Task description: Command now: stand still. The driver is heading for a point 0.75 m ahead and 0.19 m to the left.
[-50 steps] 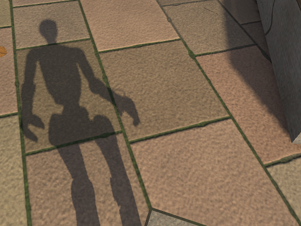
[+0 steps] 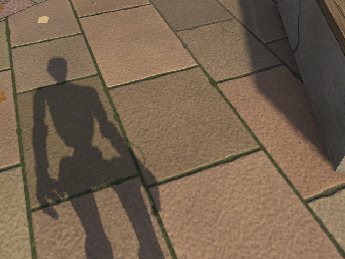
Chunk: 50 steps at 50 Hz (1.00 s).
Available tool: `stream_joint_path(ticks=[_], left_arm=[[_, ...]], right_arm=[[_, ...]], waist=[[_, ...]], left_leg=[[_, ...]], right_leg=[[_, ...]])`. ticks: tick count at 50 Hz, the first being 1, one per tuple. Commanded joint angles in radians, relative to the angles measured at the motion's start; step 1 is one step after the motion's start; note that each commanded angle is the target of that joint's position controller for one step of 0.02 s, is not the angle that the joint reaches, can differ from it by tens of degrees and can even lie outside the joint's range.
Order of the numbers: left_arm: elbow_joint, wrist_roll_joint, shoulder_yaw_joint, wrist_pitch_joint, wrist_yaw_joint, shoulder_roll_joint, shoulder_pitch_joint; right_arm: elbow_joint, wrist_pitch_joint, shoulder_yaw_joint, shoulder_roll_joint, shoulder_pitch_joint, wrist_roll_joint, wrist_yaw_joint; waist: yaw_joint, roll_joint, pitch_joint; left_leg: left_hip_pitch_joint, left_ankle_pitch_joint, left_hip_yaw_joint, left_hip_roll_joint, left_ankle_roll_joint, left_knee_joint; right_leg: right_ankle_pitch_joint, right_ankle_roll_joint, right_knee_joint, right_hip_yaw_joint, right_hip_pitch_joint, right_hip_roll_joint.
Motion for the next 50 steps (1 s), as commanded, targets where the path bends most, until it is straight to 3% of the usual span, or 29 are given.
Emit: stream_joint_path(ticks=[1, 8, 9, 11, 13, 14, 16, 18, 20, 22, 23, 24, 25, 26, 27, 28, 29, 30, 33, 38, 41, 44, 45, 46, 47, 48, 49, 50], left_arm=[[-0.004, 0.0, 0.013, -0.006, 0.005, 0.087, 0.057], [0.017, 0.001, 0.012, -0.006, 0.008, 0.067, 0.079], [0.022, 0.003, 0.011, -0.006, 0.007, 0.062, 0.092], [0.023, 0.006, 0.028, 0.001, 0.006, 0.094, 0.107], [0.017, 0.007, 0.044, 0.009, 0.002, 0.12, 0.143], [0.023, 0.006, 0.053, 0.008, 0.001, 0.133, 0.18], [0.023, 0.011, 0.066, -0.003, 0.001, 0.138, 0.195], [0.018, 0.021, 0.075, -0.021, -0.004, 0.144, 0.194], [0.009, 0.014, 0.08, -0.035, -0.008, 0.138, 0.167], [-0.015, 0.004, 0.079, -0.043, -0.012, 0.127, 0.096], [-0.036, 0.007, 0.068, -0.056, -0.019, 0.094, 0.068], [-0.084, 0.004, 0.048, -0.068, -0.03, 0.015, 0.059], [-0.096, 0.034, 0.068, -0.066, -0.036, 0.095, 0.04], [-0.097, 0.038, 0.069, -0.065, -0.045, 0.087, 0.015], [-0.092, 0.031, 0.061, -0.072, -0.054, 0.054, 0.008], [-0.089, 0.027, 0.062, -0.075, -0.06, 0.043, 0.01], [-0.087, 0.031, 0.066, -0.07, -0.065, 0.05, 0.017], [-0.086, 0.033, 0.067, -0.062, -0.068, 0.048, 0.028], [-0.112, 0.028, 0.073, -0.043, -0.069, 0.051, -0.039], [-0.21, 0.015, 0.056, -0.037, -0.073, 0.024, -0.284], [-0.24, 0.008, 0.051, -0.038, -0.07, 0.028, -0.344], [-0.222, 0.008, 0.07, -0.046, -0.054, 0.072, -0.234], [-0.185, 0.007, 0.084, -0.053, -0.047, 0.095, -0.114], [-0.134, 0.01, 0.098, -0.061, -0.039, 0.112, 0.04], [-0.101, 0.033, 0.12, -0.066, -0.029, 0.173, 0.186], [-0.105, 0.056, 0.14, -0.064, -0.031, 0.258, 0.231], [-0.106, 0.012, 0.136, -0.052, -0.044, 0.219, 0.161], [-0.129, -0.001, 0.121, -0.055, -0.046, 0.171, 0.03]], right_arm=[[-0.002, -0.004, -0.013, -0.089, 0.048, 0.0, -0.005], [0.019, -0.004, -0.011, -0.071, 0.055, 0.0, -0.009], [0.024, -0.003, -0.01, -0.065, 0.062, -0.001, -0.008], [0.015, 0.003, -0.019, -0.078, 0.053, -0.004, -0.005], [-0.013, 0.004, -0.024, -0.07, 0.015, -0.016, 0.005], [-0.034, -0.002, -0.018, -0.042, -0.013, -0.023, 0.012], [-0.074, -0.024, -0.019, -0.038, -0.056, -0.033, 0.021], [-0.106, -0.049, -0.029, -0.06, -0.072, -0.026, 0.03], [-0.115, -0.069, -0.037, -0.058, -0.038, -0.011, 0.039], [-0.052, -0.08, -0.049, -0.045, 0.162, 0.002, 0.039], [-0.014, -0.086, -0.07, -0.094, 0.296, -0.007, 0.029], [0.007, -0.086, -0.099, -0.214, 0.44, -0.008, 0.021], [0.024, -0.07, -0.092, -0.185, 0.427, -0.005, 0.022], [-0.02, -0.069, -0.077, -0.136, 0.302, -0.011, 0.025], [-0.052, -0.077, -0.071, -0.116, 0.22, -0.013, 0.028], [-0.067, -0.085, -0.065, -0.103, 0.183, -0.012, 0.027], [-0.065, -0.094, -0.053, -0.074, 0.178, -0.008, 0.024], [-0.054, -0.101, -0.049, -0.074, 0.201, -0.009, 0.022], [-0.018, -0.111, -0.039, -0.066, 0.288, -0.005, 0.017], [-0.011, -0.113, -0.023, -0.057, 0.32, -0.007, 0.011], [-0.001, -0.117, -0.024, -0.074, 0.336, -0.008, 0.005], [-0.004, -0.122, -0.032, -0.102, 0.295, -0.01, -0.001], [-0.007, -0.119, -0.035, -0.113, 0.279, -0.013, -0.002], [-0.013, -0.113, -0.039, -0.123, 0.255, -0.008, 0.0], [-0.031, -0.112, -0.033, -0.1, 0.257, -0.002, 0.007], [-0.051, -0.107, -0.013, 0.031, 0.379, 0.023, 0.023], [-0.052, -0.102, -0.043, -0.082, 0.306, 0.006, 0.023], [-0.099, -0.104, -0.05, -0.095, 0.196, -0.002, 0.025]], waist=[[-0.002, -0.006, 0.031], [0.0, -0.004, 0.037], [0.003, -0.006, 0.018], [0.011, -0.037, 0.045], [0.038, -0.088, 0.13], [0.056, -0.137, 0.161], [0.065, -0.148, 0.21], [0.056, -0.129, 0.202], [0.023, -0.119, 0.175], [-0.079, -0.077, 0.12], [-0.136, 0.048, 0.069], [-0.163, 0.321, -0.017], [-0.117, 0.239, 0.027], [-0.058, 0.09, 0.111], [-0.03, 0.03, 0.136], [-0.005, 0.012, 0.128], [0.01, 0.016, 0.109], [0.015, 0.047, 0.088], [0.012, 0.06, 0.075], [-0.023, 0.078, 0.124], [-0.029, 0.095, 0.126], [0.041, 0.103, 0.052], [0.091, 0.104, -0.011], [0.159, 0.09, -0.083], [0.206, 0.031, -0.169], [0.125, -0.186, -0.29], [0.131, -0.066, -0.268], [0.079, -0.052, -0.088]], left_leg=[[0.064, 0.1, -0.094, 0.095, 0.029, -0.039], [0.059, 0.102, -0.093, 0.094, 0.03, -0.035], [0.066, 0.024, -0.088, 0.084, 0.031, -0.038], [0.015, -0.221, -0.051, 0.03, 0.047, 0.027], [-0.146, -0.38, -0.017, -0.015, 0.058, 0.132], [-0.218, -0.344, 0.026, -0.033, 0.054, 0.22], [-0.325, -0.259, 0.048, 0.015, 0.058, 0.342], [-0.371, -0.284, 0.033, 0.046, 0.066, 0.355], [-0.263, -0.229, 0.059, 0.035, 0.069, 0.247], [0.108, -0.124, 0.098, -0.031, 0.072, 0.074], [0.31, -0.181, -0.048, 0.052, 0.087, -0.016], [0.447, -0.456, -0.499, 0.315, 0.17, -0.213], [0.359, -0.514, -0.658, 0.392, 0.217, -0.256], [0.261, -0.508, -0.568, 0.371, 0.209, -0.247], [0.19, -0.39, -0.465, 0.33, 0.198, -0.255], [0.161, -0.264, -0.374, 0.29, 0.182, -0.265], [0.163, -0.147, -0.294, 0.248, 0.158, -0.269], [0.173, -0.026, -0.245, 0.237, 0.159, -0.257], [0.232, 0.278, -0.137, 0.209, 0.154, -0.226], [0.182, 0.467, -0.05, 0.17, 0.147, -0.242], [0.196, 0.58, -0.03, 0.187, 0.146, -0.235], [0.264, 0.918, -0.003, 0.209, 0.131, -0.075], [0.282, 0.984, 0.003, 0.208, 0.127, 0.062], [0.235, 0.917, 0.019, 0.191, 0.119, 0.249], [0.06, 0.621, 0.038, 0.152, 0.113, 0.514], [-0.293, -0.25, 0.069, -0.034, 0.077, 0.938], [-0.411, -0.31, -0.052, -0.046, 0.096, 1.047], [-0.47, -0.206, -0.056, 0.022, 0.105, 1.009]], right_leg=[[0.153, -0.027, -0.076, 0.093, -0.113, -0.12], [0.159, -0.026, -0.07, 0.089, -0.109, -0.12], [0.069, -0.03, -0.084, 0.088, -0.104, -0.112], [-0.226, -0.062, -0.091, 0.108, -0.135, -0.096], [-0.504, -0.121, -0.149, 0.221, -0.158, -0.151], [-0.579, -0.159, -0.202, 0.317, -0.137, -0.218], [-0.533, -0.216, -0.252, 0.418, -0.107, -0.32], [-0.382, -0.225, -0.229, 0.399, -0.05, -0.332], [-0.24, -0.196, -0.182, 0.31, -0.063, -0.291], [-0.102, -0.142, -0.051, 0.184, -0.253, -0.207], [-0.007, -0.104, 0.167, 0.077, -0.377, -0.126], [-0.169, -0.045, 0.513, -0.091, -0.558, 0.015], [-0.265, -0.055, 0.71, -0.047, -0.628, -0.008], [-0.173, -0.069, 0.787, -0.015, -0.653, -0.073], [-0.076, -0.069, 0.785, -0.006, -0.632, -0.105], [-0.015, -0.062, 0.758, -0.011, -0.597, -0.125], [0.02, -0.052, 0.734, -0.025, -0.574, -0.134], [0.036, -0.042, 0.722, -0.044, -0.561, -0.13], [0.064, -0.02, 0.692, -0.093, -0.622, -0.115], [0.165, -0.005, 0.413, -0.167, -0.596, -0.078], [0.199, -0.035, 0.266, -0.199, -0.494, -0.046], [0.147, -0.095, 0.221, -0.201, -0.327, 0.006], [0.122, -0.115, 0.202, -0.191, -0.222, 0.026], [0.156, -0.136, 0.124, -0.18, -0.047, 0.024], [0.018, -0.178, 0.091, -0.01, 0.175, -0.13], [-0.07, -0.335, 0.022, 0.518, 0.433, -0.454], [-0.233, -0.352, -0.123, 0.68, 0.359, -0.442], [-0.272, -0.308, -0.161, 0.506, 0.199, -0.413]])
